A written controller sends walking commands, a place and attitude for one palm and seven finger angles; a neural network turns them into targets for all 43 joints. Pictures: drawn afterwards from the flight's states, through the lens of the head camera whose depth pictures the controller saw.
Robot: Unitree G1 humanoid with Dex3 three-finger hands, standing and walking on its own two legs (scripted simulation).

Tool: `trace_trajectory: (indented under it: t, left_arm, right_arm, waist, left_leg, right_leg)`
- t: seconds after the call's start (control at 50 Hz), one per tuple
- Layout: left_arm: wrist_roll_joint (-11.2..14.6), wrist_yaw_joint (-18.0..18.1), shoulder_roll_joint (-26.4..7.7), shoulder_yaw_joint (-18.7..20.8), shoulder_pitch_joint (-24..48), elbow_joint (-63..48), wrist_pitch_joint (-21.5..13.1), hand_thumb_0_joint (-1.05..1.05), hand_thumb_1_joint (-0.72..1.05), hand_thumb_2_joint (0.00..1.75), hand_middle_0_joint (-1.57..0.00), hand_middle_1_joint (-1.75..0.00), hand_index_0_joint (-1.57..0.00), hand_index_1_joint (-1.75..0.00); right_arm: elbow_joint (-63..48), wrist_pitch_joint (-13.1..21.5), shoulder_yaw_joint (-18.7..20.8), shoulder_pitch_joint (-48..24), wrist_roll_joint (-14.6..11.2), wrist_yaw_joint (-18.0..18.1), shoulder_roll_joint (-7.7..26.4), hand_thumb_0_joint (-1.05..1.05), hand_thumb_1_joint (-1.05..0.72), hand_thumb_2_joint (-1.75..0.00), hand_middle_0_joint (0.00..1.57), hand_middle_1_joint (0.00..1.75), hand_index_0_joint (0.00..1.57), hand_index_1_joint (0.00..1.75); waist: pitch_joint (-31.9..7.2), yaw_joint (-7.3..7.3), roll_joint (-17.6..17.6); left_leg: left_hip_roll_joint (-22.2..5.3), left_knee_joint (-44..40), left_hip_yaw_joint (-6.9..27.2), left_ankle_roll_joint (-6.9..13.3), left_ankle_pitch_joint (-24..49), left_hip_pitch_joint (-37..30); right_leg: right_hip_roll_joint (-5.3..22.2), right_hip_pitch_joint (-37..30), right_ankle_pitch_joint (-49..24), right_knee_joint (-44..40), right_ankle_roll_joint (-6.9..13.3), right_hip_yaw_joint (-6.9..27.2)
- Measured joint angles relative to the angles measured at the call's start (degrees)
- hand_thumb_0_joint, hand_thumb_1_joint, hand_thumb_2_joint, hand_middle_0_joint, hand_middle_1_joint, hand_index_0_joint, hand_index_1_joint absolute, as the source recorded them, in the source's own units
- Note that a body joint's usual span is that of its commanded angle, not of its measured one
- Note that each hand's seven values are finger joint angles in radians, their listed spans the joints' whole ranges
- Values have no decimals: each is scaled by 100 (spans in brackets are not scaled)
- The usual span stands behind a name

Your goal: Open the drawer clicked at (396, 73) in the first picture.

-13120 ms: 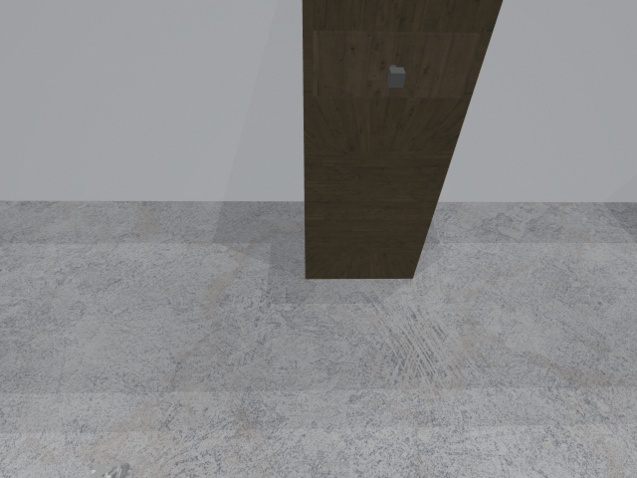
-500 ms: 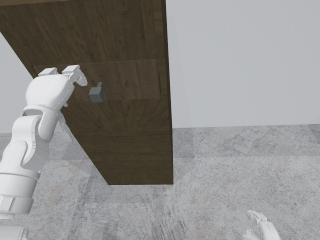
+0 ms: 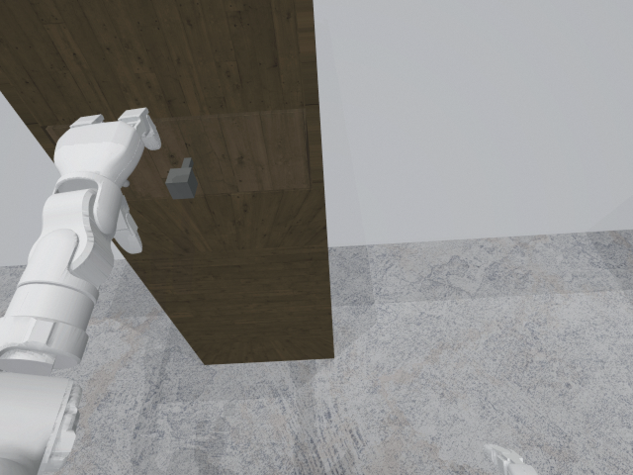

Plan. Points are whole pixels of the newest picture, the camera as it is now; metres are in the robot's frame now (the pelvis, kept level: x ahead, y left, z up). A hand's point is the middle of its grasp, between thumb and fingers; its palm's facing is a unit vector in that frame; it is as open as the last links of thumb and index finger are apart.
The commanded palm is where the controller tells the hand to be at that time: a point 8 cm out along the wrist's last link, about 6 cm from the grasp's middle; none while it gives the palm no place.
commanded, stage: move the hooked fingers above the handle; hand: left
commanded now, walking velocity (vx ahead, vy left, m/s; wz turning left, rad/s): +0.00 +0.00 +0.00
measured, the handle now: (184, 175) +0.52 +0.25 +0.08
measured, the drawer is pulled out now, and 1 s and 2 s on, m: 0.00 0.00 0.00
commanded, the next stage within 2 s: none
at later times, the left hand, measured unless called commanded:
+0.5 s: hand (165, 154) +0.48 +0.24 +0.15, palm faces +0.04 +0.00 -1.00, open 13.5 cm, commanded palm +0.45 +0.26 +0.20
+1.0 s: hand (143, 169) +0.46 +0.27 +0.15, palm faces -0.03 +0.02 -1.00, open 13.9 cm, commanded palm +0.45 +0.25 +0.20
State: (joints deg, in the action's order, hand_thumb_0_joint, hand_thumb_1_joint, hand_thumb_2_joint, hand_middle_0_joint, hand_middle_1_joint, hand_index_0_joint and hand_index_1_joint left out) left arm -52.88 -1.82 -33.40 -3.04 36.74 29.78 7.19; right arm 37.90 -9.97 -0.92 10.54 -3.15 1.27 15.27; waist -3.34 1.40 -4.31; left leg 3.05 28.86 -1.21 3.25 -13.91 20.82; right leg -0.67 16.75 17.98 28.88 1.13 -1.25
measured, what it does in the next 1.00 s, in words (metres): stands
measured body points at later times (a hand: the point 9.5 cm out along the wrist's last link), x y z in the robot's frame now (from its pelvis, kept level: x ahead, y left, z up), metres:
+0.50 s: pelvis +0.00 +0.00 +0.00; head +0.05 -0.02 +0.44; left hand +0.48 +0.24 +0.21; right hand +0.03 -0.27 -0.15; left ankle +0.00 +0.08 -0.74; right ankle -0.04 -0.11 -0.74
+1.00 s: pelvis +0.00 +0.00 +0.00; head +0.04 -0.03 +0.45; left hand +0.45 +0.26 +0.20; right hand +0.10 -0.27 -0.13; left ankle +0.00 +0.08 -0.74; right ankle -0.04 -0.11 -0.74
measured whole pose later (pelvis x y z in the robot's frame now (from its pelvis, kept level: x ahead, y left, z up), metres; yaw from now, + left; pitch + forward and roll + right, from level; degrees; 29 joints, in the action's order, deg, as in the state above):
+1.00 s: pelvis +0.00 +0.00 +0.00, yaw +0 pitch +9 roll +0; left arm -55.9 -1.5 -34.6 -5.4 49.7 51.0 3.5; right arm 38.3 -9.3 1.2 14.1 -3.5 2.9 16.5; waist -5.6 -1.5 -3.6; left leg 2.3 30.7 -1.2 3.0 -14.7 24.9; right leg -1.4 20.6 18.2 29.9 1.5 -1.3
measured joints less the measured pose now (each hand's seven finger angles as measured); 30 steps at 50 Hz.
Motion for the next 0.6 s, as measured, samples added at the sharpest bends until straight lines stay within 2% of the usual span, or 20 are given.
trace_trajectory:
  t: [0.04,0.08,0.12,0.16,0.22,0.28,0.32,0.36,0.4,0.44,0.54,0.6]
  left_arm:
    - [-24,-182,-73,-87,129,308,127,0,-49,30,-32,-121,-31,-120]
    - [-8,-400,-96,-242,242,519,97,0,-49,30,-32,-121,-31,-120]
    - [31,-595,-66,-402,299,539,-115,0,-49,30,-32,-121,-31,-120]
    - [58,-660,15,-545,341,469,-470,0,-49,30,-32,-121,-31,-120]
    - [75,-494,180,-603,476,484,-1069,0,-49,30,-32,-121,-32,-120]
    - [8,-72,255,-415,774,844,-1386,0,-49,30,-33,-121,-32,-120]
    - [-122,270,179,-194,1014,1202,-1335,0,-49,30,-33,-121,-32,-120]
    - [-290,560,33,-37,1288,1618,-1081,1,-49,30,-33,-121,-32,-120]
    - [-424,686,-124,158,1473,1962,-849,1,-49,30,-33,-121,-32,-121]
    - [-431,630,-133,187,1498,2053,-859,0,-49,30,-37,-124,-35,-123]
    - [-415,186,-140,205,1267,2293,-505,0,-49,30,-37,-124,-36,-125]
    - [-331,-101,-195,196,986,2221,-597,0,-49,30,-35,-123,-35,-124]
  right_arm:
    - [-12,-36,5,108,-30,27,21,1,-90,-90,20,29,20,30]
    - [-17,-39,33,226,-43,78,43,1,-90,-90,20,29,20,30]
    - [-7,-3,78,339,-26,141,63,1,-90,-90,20,29,20,30]
    - [17,55,135,434,-2,207,81,1,-90,-90,20,29,20,30]
    - [76,145,196,492,23,272,104,1,-90,-90,20,29,20,30]
    - [118,214,183,466,9,268,108,1,-90,-90,20,29,20,30]
    - [121,232,144,443,8,250,96,1,-90,-90,20,29,20,30]
    - [127,240,120,456,15,223,82,1,-90,-90,20,29,20,30]
    - [138,215,122,519,36,188,76,1,-90,-90,20,29,20,30]
    - [169,144,147,659,46,162,83,1,-90,-90,20,29,20,30]
    - [210,-74,142,875,-11,157,88,1,-90,-90,20,29,20,30]
    - [138,-89,153,949,-38,194,66,1,-90,-90,20,29,20,30]
  waist:
    - [-14,-41,6]
    - [-5,-76,30]
    - [15,-102,67]
    - [22,-119,104]
    - [28,-173,144]
    - [18,-293,185]
    - [7,-388,201]
    - [-7,-458,195]
    - [-36,-493,154]
    - [-116,-455,93]
    - [-283,-477,-3]
    - [-258,-487,19]
  left_leg:
    - [6,-3,17,8,15,28]
    - [20,20,51,16,17,55]
    - [33,58,85,25,9,83]
    - [41,111,103,32,-10,122]
    - [36,203,88,39,-50,210]
    - [6,278,20,40,-71,371]
    - [-31,303,-44,33,-68,504]
    - [-70,312,-103,26,-59,634]
    - [-102,292,-155,21,-48,721]
    - [-118,254,-184,24,-44,734]
    - [-134,151,-235,29,-85,520]
    - [-140,119,-222,18,-102,387]
  right_leg:
    - [4,18,-12,-11,-5,-18]
    - [16,25,-6,-2,-10,-54]
    - [26,31,7,16,-13,-91]
    - [33,54,23,50,-17,-112]
    - [30,138,47,123,-22,-100]
    - [8,333,49,216,-21,-34]
    - [-22,497,29,258,-17,31]
    - [-55,650,-5,271,-15,91]
    - [-84,755,-42,245,-14,146]
    - [-99,772,-66,194,-20,179]
    - [-116,578,-49,90,-26,241]
    - [-125,437,-31,49,-10,231]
